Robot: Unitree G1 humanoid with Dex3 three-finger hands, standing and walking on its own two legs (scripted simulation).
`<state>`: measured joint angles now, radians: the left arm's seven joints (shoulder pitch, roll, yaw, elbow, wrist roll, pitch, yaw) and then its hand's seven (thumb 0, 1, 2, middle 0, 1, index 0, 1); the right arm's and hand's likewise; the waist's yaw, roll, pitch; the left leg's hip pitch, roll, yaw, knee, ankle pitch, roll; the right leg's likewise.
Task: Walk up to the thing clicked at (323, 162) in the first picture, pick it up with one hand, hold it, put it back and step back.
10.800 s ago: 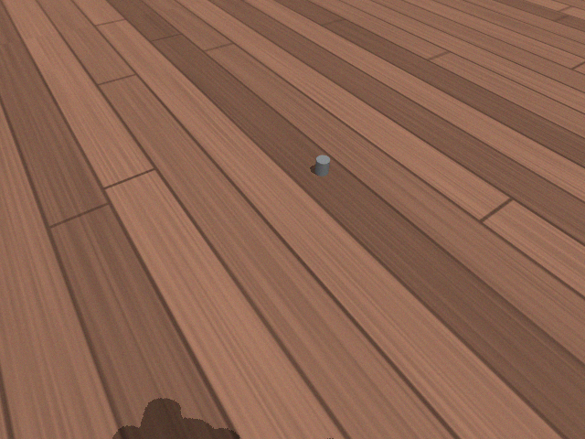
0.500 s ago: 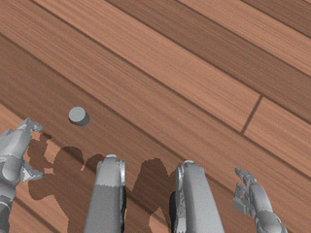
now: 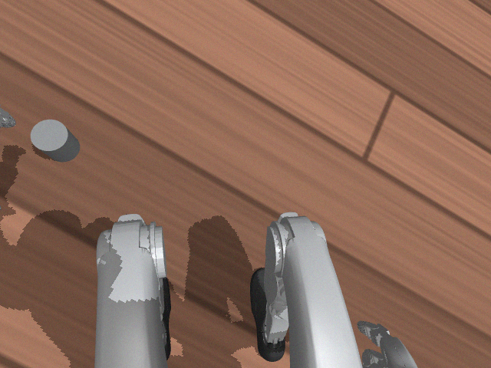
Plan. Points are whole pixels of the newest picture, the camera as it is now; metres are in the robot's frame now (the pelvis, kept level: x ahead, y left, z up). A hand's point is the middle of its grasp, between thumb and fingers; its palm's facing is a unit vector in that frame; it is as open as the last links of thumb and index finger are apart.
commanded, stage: rise first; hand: left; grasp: from above
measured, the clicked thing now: (57, 141) +0.50 +0.38 -0.33
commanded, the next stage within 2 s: none
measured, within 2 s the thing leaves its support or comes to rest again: neither
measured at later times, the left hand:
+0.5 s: hand out of the picture +0.43 +0.40 -0.18, palm faces -0.44 -0.10 -0.89, open 14.0 cm
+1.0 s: hand (7, 148) +0.44 +0.41 -0.20, palm faces -0.44 -0.12 -0.89, open 14.1 cm
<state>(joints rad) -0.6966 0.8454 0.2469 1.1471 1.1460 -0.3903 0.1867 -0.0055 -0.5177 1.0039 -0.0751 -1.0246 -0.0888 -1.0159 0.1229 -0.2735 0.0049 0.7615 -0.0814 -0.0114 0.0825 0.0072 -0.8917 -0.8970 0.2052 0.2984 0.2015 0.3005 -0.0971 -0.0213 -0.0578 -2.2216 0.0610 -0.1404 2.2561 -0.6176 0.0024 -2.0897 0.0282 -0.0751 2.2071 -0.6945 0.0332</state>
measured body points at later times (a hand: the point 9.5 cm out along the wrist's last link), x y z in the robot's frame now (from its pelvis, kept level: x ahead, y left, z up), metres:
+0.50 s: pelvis +0.01 +0.00 -0.04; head +0.25 +0.09 +0.33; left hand +0.45 +0.41 -0.13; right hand +0.11 -0.28 -0.15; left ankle +0.10 +0.13 -0.34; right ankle +0.10 -0.13 -0.34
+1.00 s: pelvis +0.01 +0.00 -0.06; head +0.26 +0.10 +0.31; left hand +0.46 +0.41 -0.15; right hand +0.09 -0.27 -0.15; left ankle +0.10 +0.13 -0.34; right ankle +0.10 -0.13 -0.34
